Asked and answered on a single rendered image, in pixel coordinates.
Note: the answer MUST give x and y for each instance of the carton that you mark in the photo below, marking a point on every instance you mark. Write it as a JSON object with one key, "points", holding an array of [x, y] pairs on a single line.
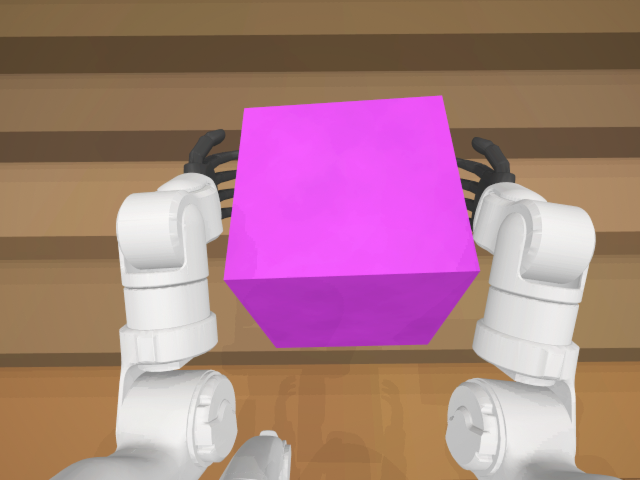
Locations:
{"points": [[349, 225]]}

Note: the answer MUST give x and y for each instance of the robot left hand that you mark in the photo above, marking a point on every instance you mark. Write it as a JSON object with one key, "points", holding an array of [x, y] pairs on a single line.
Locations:
{"points": [[199, 164]]}

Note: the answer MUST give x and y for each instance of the right robot upper arm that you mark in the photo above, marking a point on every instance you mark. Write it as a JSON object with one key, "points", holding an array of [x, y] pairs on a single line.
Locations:
{"points": [[507, 430]]}

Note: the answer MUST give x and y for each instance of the robot right forearm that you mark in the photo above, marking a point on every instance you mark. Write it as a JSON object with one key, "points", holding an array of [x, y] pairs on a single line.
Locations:
{"points": [[542, 252]]}

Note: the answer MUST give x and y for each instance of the robot left forearm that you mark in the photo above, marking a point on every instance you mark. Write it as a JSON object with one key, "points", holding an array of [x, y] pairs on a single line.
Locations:
{"points": [[162, 239]]}

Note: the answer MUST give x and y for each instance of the left robot thigh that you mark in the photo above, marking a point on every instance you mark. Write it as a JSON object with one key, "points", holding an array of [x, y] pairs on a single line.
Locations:
{"points": [[260, 458]]}

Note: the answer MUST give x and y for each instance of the robot right hand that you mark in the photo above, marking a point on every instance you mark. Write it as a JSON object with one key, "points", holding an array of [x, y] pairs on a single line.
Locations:
{"points": [[501, 172]]}

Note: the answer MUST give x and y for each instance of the left robot upper arm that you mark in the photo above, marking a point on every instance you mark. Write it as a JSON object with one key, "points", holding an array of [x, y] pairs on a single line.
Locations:
{"points": [[172, 425]]}

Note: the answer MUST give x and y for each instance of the left robot shin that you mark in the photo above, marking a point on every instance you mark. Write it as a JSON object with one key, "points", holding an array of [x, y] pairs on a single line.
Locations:
{"points": [[268, 433]]}

